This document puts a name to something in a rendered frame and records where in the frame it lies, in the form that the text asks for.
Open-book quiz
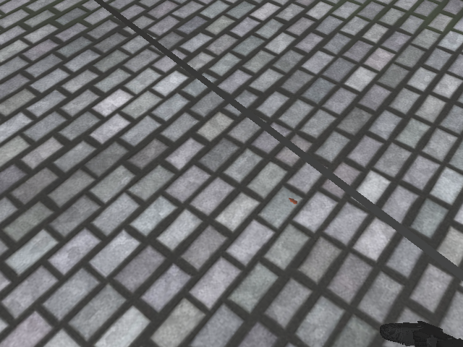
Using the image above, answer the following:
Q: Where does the right robot hand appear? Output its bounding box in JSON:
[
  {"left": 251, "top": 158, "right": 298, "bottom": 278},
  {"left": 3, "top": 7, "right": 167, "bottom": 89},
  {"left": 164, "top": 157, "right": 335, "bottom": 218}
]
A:
[{"left": 380, "top": 321, "right": 463, "bottom": 347}]

